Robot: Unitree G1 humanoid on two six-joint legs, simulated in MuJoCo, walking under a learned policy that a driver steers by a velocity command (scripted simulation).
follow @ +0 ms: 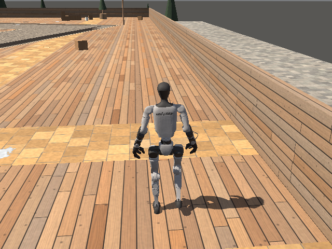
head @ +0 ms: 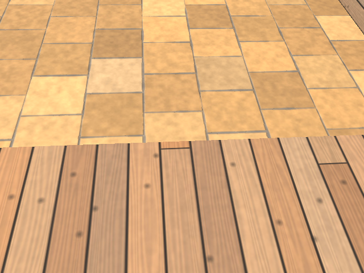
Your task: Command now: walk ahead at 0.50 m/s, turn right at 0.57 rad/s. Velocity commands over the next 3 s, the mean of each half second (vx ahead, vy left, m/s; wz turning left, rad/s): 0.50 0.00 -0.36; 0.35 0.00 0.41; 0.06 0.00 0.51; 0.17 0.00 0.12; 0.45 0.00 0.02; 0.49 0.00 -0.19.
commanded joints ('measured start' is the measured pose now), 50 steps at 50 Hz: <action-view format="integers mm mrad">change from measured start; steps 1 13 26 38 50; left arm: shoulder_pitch -10 -314 -3 122 37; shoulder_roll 22 -7 20 35 22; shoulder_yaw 0 -36 -20 -25 -24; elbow -73 -192 -2 100 -12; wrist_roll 4 13 -16 -21 6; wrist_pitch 8 -4 -87 -89 0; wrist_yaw -20 -41 36 66 66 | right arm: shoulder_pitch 50 200 175 -162 -4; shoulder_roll -108 -158 -59 -3 -105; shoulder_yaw -31 -46 -33 -8 -58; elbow -26 79 81 -30 -8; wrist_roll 11 6 4 -10 33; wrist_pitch -28 2 67 54 80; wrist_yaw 4 -4 38 68 2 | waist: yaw -2 -61 -38 23 13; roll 145 141 -7 -8 50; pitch -12 57 -12 79 -73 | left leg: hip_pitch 119 258 -322 -367 -11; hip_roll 281 285 105 39 208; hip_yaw -197 73 -132 43 -355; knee -218 -128 748 261 -65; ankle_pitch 207 581 -64 187 621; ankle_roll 114 71 -7 21 259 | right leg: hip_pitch -172 -54 369 525 -3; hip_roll -60 -6 -228 -214 -64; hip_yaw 31 -140 44 -231 4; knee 17 -480 -939 -850 136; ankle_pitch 86 145 440 895 -95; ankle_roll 17 -57 -132 -62 86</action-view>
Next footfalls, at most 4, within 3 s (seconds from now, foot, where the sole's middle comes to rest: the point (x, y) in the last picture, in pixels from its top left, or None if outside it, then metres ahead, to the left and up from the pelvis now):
0.32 right None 0.30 -0.14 -0.78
0.86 left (185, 243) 0.60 -0.01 -0.78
1.44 right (232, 239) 0.62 -0.19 -0.78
1.82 left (190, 270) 0.50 -0.03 -0.78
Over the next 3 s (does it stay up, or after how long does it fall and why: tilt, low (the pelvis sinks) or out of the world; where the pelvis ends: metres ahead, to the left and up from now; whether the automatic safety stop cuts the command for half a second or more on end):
stays up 1.08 0.09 0.00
